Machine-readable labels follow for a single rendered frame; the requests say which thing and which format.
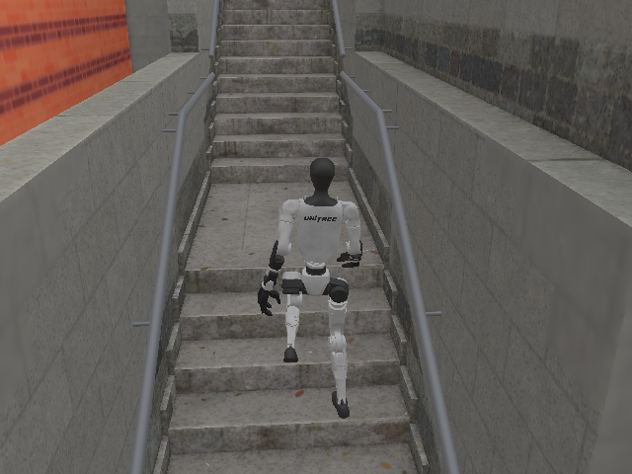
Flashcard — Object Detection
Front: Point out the left robot upper arm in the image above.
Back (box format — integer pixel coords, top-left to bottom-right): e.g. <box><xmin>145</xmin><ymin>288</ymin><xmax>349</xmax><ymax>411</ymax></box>
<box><xmin>276</xmin><ymin>199</ymin><xmax>300</xmax><ymax>256</ymax></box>

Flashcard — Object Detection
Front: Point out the left robot hand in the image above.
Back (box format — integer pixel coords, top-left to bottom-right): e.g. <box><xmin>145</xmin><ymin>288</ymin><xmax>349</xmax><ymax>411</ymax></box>
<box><xmin>258</xmin><ymin>287</ymin><xmax>280</xmax><ymax>316</ymax></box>

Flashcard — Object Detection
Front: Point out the right robot hand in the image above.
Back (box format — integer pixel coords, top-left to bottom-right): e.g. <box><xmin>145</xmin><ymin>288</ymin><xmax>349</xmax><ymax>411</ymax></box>
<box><xmin>337</xmin><ymin>252</ymin><xmax>359</xmax><ymax>268</ymax></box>

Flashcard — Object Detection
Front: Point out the robot right foot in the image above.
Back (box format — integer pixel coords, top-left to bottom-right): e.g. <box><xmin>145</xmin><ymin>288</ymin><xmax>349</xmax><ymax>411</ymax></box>
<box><xmin>332</xmin><ymin>391</ymin><xmax>350</xmax><ymax>419</ymax></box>

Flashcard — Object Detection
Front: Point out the robot right shin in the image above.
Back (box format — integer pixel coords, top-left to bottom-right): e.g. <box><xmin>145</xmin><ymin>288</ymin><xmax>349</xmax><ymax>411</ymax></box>
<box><xmin>331</xmin><ymin>335</ymin><xmax>348</xmax><ymax>405</ymax></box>

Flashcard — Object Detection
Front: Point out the right robot upper arm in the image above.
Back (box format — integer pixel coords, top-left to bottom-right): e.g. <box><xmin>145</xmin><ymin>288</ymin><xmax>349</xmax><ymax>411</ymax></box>
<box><xmin>341</xmin><ymin>201</ymin><xmax>361</xmax><ymax>255</ymax></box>

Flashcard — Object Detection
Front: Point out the robot left forearm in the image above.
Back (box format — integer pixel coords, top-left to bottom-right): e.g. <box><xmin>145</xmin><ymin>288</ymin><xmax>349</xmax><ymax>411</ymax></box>
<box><xmin>262</xmin><ymin>240</ymin><xmax>284</xmax><ymax>291</ymax></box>

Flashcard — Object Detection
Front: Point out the robot right forearm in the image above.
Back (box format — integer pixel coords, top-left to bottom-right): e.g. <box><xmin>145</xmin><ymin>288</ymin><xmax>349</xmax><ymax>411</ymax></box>
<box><xmin>350</xmin><ymin>240</ymin><xmax>362</xmax><ymax>263</ymax></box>

